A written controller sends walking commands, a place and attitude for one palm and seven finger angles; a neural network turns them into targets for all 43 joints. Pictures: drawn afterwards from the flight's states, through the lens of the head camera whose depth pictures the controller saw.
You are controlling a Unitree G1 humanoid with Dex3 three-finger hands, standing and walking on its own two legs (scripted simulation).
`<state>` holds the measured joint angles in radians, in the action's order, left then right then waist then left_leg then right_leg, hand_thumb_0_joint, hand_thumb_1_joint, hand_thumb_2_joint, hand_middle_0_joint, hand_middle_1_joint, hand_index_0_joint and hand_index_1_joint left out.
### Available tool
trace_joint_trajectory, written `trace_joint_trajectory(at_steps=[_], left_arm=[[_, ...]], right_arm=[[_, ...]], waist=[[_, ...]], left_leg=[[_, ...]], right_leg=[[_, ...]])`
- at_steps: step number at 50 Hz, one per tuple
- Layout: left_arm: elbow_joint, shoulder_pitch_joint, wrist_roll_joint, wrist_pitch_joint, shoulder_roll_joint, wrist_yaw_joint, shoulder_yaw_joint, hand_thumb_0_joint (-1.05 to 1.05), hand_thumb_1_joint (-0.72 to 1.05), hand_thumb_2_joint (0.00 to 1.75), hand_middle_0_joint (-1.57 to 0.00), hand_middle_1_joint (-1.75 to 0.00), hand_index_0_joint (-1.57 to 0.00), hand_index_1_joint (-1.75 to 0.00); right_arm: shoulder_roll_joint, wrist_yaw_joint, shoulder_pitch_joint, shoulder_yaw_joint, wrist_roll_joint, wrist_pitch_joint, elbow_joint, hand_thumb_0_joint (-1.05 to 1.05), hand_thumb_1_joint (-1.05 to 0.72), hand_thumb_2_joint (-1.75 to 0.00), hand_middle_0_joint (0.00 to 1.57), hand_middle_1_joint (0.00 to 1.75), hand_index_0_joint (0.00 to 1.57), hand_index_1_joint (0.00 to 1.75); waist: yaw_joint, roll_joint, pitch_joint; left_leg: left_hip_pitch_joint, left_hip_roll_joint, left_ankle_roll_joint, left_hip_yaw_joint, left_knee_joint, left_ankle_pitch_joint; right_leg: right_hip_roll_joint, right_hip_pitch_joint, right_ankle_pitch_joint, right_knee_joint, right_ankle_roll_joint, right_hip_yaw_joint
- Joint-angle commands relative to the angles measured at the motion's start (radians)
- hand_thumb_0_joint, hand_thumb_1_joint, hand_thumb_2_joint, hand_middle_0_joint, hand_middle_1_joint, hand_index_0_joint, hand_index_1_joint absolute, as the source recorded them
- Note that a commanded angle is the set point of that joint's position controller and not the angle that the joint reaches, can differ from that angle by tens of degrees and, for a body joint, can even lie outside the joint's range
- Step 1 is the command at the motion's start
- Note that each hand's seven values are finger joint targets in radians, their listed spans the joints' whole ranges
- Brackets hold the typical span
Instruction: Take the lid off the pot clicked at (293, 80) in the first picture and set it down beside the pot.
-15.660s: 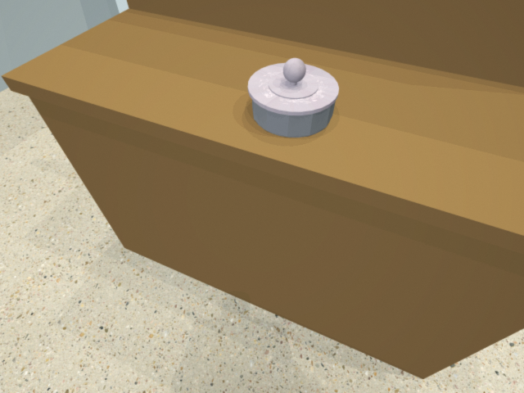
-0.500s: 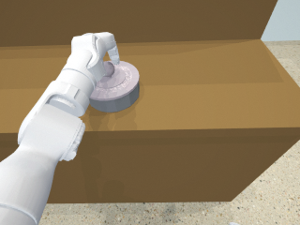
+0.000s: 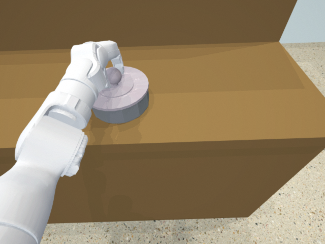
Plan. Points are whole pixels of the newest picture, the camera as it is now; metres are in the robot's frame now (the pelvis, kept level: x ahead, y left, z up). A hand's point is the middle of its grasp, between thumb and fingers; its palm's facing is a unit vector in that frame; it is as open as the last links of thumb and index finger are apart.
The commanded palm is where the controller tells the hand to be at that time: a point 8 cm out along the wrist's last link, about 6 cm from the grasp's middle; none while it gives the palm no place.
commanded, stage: close the fingers and squeeze the knob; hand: left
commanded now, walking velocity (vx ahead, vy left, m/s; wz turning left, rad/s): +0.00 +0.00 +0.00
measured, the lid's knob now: (113, 75) +0.50 +0.11 +0.16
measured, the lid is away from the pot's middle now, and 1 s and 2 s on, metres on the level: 0.00 0.00 0.01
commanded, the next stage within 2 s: lift the lid straight up in 1.62 s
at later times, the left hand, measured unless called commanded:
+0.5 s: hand (108, 73) +0.48 +0.11 +0.19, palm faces -0.37 -0.07 -0.93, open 8.7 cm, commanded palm +0.47 +0.12 +0.24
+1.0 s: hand (110, 73) +0.47 +0.11 +0.19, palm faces -0.39 -0.10 -0.92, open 7.1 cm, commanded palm +0.48 +0.12 +0.24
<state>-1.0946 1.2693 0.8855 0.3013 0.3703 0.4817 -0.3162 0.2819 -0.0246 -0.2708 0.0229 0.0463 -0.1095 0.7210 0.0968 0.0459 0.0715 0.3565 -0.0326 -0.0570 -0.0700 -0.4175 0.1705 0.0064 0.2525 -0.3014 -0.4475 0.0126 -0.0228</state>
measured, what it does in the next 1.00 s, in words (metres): stands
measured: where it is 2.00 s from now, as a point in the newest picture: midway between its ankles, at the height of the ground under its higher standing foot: outside the picture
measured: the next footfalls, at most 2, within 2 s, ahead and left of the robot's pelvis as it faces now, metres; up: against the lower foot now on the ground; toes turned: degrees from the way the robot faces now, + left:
none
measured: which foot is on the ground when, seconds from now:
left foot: down 0.00-1.00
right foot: down 0.00-1.00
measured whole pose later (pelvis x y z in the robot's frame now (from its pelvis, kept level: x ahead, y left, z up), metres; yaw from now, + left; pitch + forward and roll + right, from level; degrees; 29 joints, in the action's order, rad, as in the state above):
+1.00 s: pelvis +0.00 +0.00 +0.00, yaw +0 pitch +6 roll +1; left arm -1.14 1.30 0.90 0.31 0.35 0.48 -0.31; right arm 0.28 -0.04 -0.26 0.03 0.04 -0.11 0.73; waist 0.11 0.04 0.08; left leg 0.36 -0.03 -0.05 -0.07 -0.42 0.17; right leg 0.00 0.26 -0.30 -0.45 0.02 -0.02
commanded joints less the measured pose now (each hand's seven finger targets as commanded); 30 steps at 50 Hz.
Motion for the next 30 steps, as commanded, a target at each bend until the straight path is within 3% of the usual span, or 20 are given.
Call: trace_joint_trajectory(at_steps=[1,2,3,4,6,7,8,10,12,14,16,17,18,21,22,23,25,27,30], left_arm=[[0.192,0.630,0.031,-0.007,0.174,-0.036,0.025,0.00,-0.09,1.01,-0.51,-0.73,-0.51,-0.73],[0.208,0.618,0.016,-0.012,0.166,-0.038,0.030,0.00,-0.08,1.01,-0.51,-0.75,-0.51,-0.75],[0.182,0.602,0.032,-0.008,0.200,-0.038,0.058,0.00,-0.07,1.01,-0.52,-0.77,-0.52,-0.77],[0.197,0.606,0.033,-0.008,0.195,-0.037,0.054,0.00,-0.06,1.01,-0.52,-0.78,-0.52,-0.78],[0.144,0.577,0.034,0.007,0.146,-0.031,0.015,0.00,-0.04,1.01,-0.52,-0.81,-0.52,-0.81],[0.161,0.585,0.017,0.006,0.150,-0.033,0.025,0.00,-0.03,1.01,-0.52,-0.83,-0.52,-0.83],[0.172,0.600,0.029,0.005,0.203,-0.036,0.063,0.00,-0.02,1.01,-0.52,-0.84,-0.52,-0.84],[0.192,0.614,0.035,-0.003,0.217,-0.038,0.066,0.00,0.00,1.01,-0.53,-0.87,-0.53,-0.87],[0.174,0.605,0.021,0.000,0.113,-0.037,-0.011,0.00,0.02,1.00,-0.54,-0.89,-0.54,-0.89],[0.193,0.625,0.031,0.000,0.169,-0.040,0.039,0.00,0.04,1.00,-0.55,-0.92,-0.55,-0.92],[0.165,0.629,0.029,0.003,0.141,-0.036,0.013,0.00,0.06,0.99,-0.56,-0.94,-0.56,-0.94],[0.162,0.614,0.010,0.003,0.125,-0.039,0.007,0.00,0.08,0.98,-0.56,-0.95,-0.56,-0.95],[0.160,0.633,0.027,0.004,0.163,-0.043,0.032,0.00,0.09,0.98,-0.57,-0.95,-0.57,-0.95],[0.186,0.650,0.037,-0.007,0.196,-0.052,0.056,0.00,0.12,0.96,-0.58,-0.98,-0.58,-0.98],[0.210,0.643,0.020,-0.014,0.157,-0.055,0.033,0.00,0.14,0.96,-0.59,-0.99,-0.59,-0.99],[0.183,0.617,0.040,-0.009,0.172,-0.056,0.051,0.00,0.15,0.95,-0.60,-0.99,-0.60,-0.99],[0.125,0.568,0.047,0.006,0.192,-0.055,0.064,0.00,0.17,0.93,-0.61,-1.01,-0.61,-1.01],[0.128,0.580,0.023,0.017,0.147,-0.053,0.028,0.00,0.20,0.92,-0.62,-1.02,-0.62,-1.02],[0.192,0.634,0.035,0.005,0.183,-0.050,0.054,0.00,0.24,0.89,-0.65,-1.03,-0.65,-1.03]], right_arm=[[0.129,-0.015,0.014,-0.048,-0.003,0.032,-0.096,0.00,-0.90,-0.90,0.20,0.30,0.20,0.30],[0.133,-0.012,0.003,-0.055,-0.007,0.031,-0.095,0.00,-0.90,-0.90,0.20,0.30,0.20,0.30],[0.133,-0.009,0.008,-0.051,-0.009,0.028,-0.092,0.00,-0.90,-0.90,0.20,0.30,0.20,0.30],[0.133,-0.008,0.012,-0.051,-0.006,0.025,-0.097,0.00,-0.90,-0.90,0.20,0.30,0.20,0.30],[0.131,-0.007,0.015,-0.049,-0.003,0.019,-0.092,0.00,-0.90,-0.90,0.20,0.30,0.20,0.30],[0.137,-0.007,0.005,-0.054,-0.006,0.015,-0.088,0.00,-0.90,-0.90,0.20,0.30,0.20,0.30],[0.134,-0.006,0.014,-0.047,-0.007,0.016,-0.094,0.00,-0.90,-0.90,0.20,0.30,0.20,0.30],[0.131,-0.011,0.023,-0.045,-0.008,0.020,-0.104,0.00,-0.90,-0.90,0.20,0.30,0.20,0.30],[0.131,-0.008,0.013,-0.050,-0.003,0.016,-0.095,0.00,-0.90,-0.90,0.20,0.30,0.20,0.30],[0.131,-0.006,0.017,-0.048,-0.006,0.019,-0.097,0.00,-0.90,-0.90,0.20,0.30,0.20,0.30],[0.129,-0.011,0.017,-0.046,-0.003,0.020,-0.092,0.00,-0.90,-0.90,0.20,0.30,0.20,0.30],[0.135,-0.011,0.003,-0.052,-0.005,0.018,-0.086,0.00,-0.90,-0.90,0.20,0.30,0.20,0.30],[0.134,-0.011,0.008,-0.046,-0.006,0.017,-0.084,0.00,-0.90,-0.90,0.20,0.30,0.20,0.30],[0.131,-0.014,0.007,-0.046,-0.008,0.032,-0.089,0.00,-0.90,-0.90,0.20,0.30,0.20,0.30],[0.135,-0.013,0.001,-0.050,-0.010,0.032,-0.090,0.00,-0.90,-0.90,0.20,0.30,0.20,0.30],[0.129,-0.010,0.002,-0.050,-0.011,0.033,-0.088,0.00,-0.90,-0.90,0.20,0.30,0.20,0.30],[0.132,-0.011,0.003,-0.046,-0.011,0.029,-0.085,0.00,-0.90,-0.90,0.20,0.30,0.20,0.30],[0.139,-0.011,-0.005,-0.048,-0.007,0.023,-0.081,0.00,-0.90,-0.90,0.20,0.30,0.20,0.30],[0.132,-0.012,0.011,-0.045,-0.010,0.036,-0.094,0.00,-0.90,-0.90,0.20,0.30,0.20,0.30]], waist=[[0.019,-0.079,0.380],[0.018,-0.067,0.390],[0.013,-0.078,0.393],[0.012,-0.078,0.402],[0.019,-0.090,0.355],[0.019,-0.072,0.347],[0.009,-0.091,0.378],[0.007,-0.085,0.399],[0.025,-0.058,0.360],[0.014,-0.071,0.384],[0.025,-0.090,0.359],[0.026,-0.069,0.354],[0.023,-0.088,0.366],[0.011,-0.080,0.419],[0.012,-0.047,0.423],[0.005,-0.067,0.425],[-0.001,-0.096,0.378],[0.009,-0.088,0.341],[0.004,-0.086,0.403]], left_leg=[[-0.364,-0.037,-0.037,0.068,-0.039,-0.290],[-0.378,-0.034,-0.037,0.072,-0.052,-0.336],[-0.379,-0.032,-0.036,0.072,-0.050,-0.334],[-0.378,-0.032,-0.035,0.073,-0.048,-0.337],[-0.358,-0.032,-0.033,0.072,-0.042,-0.300],[-0.354,-0.032,-0.032,0.071,-0.045,-0.307],[-0.352,-0.035,-0.033,0.074,-0.041,-0.296],[-0.359,-0.037,-0.035,0.072,-0.042,-0.304],[-0.363,-0.032,-0.032,0.077,-0.049,-0.331],[-0.380,-0.030,-0.030,0.085,-0.040,-0.316],[-0.367,-0.032,-0.031,0.081,-0.034,-0.278],[-0.366,-0.028,-0.030,0.080,-0.039,-0.286],[-0.360,-0.031,-0.030,0.082,-0.034,-0.265],[-0.380,-0.030,-0.030,0.085,-0.034,-0.291],[-0.396,-0.022,-0.027,0.089,-0.041,-0.344],[-0.402,-0.022,-0.027,0.089,-0.043,-0.348],[-0.353,-0.027,-0.031,0.078,-0.034,-0.312],[-0.332,-0.026,-0.029,0.076,-0.025,-0.292],[-0.376,-0.028,-0.032,0.080,-0.027,-0.303]], right_leg=[[-0.056,0.075,0.397,0.040,0.020,0.015],[-0.054,0.074,0.420,0.039,0.023,0.011],[-0.055,0.075,0.409,0.036,0.021,0.014],[-0.054,0.069,0.409,0.034,0.021,0.013],[-0.057,0.095,0.377,0.040,0.021,0.007],[-0.055,0.093,0.388,0.042,0.025,0.002],[-0.056,0.066,0.388,0.037,0.022,0.011],[-0.053,0.051,0.405,0.035,0.022,0.014],[-0.056,0.098,0.393,0.040,0.027,0.004],[-0.059,0.091,0.366,0.037,0.025,0.006],[-0.059,0.105,0.350,0.043,0.024,0.005],[-0.057,0.110,0.355,0.046,0.028,0.001],[-0.060,0.099,0.343,0.043,0.026,0.005],[-0.057,0.076,0.360,0.035,0.025,0.010],[-0.055,0.084,0.377,0.032,0.031,0.002],[-0.059,0.087,0.365,0.031,0.027,0.006],[-0.058,0.072,0.370,0.036,0.026,0.007],[-0.056,0.083,0.365,0.043,0.029,-0.001],[-0.058,0.068,0.366,0.039,0.024,0.010]])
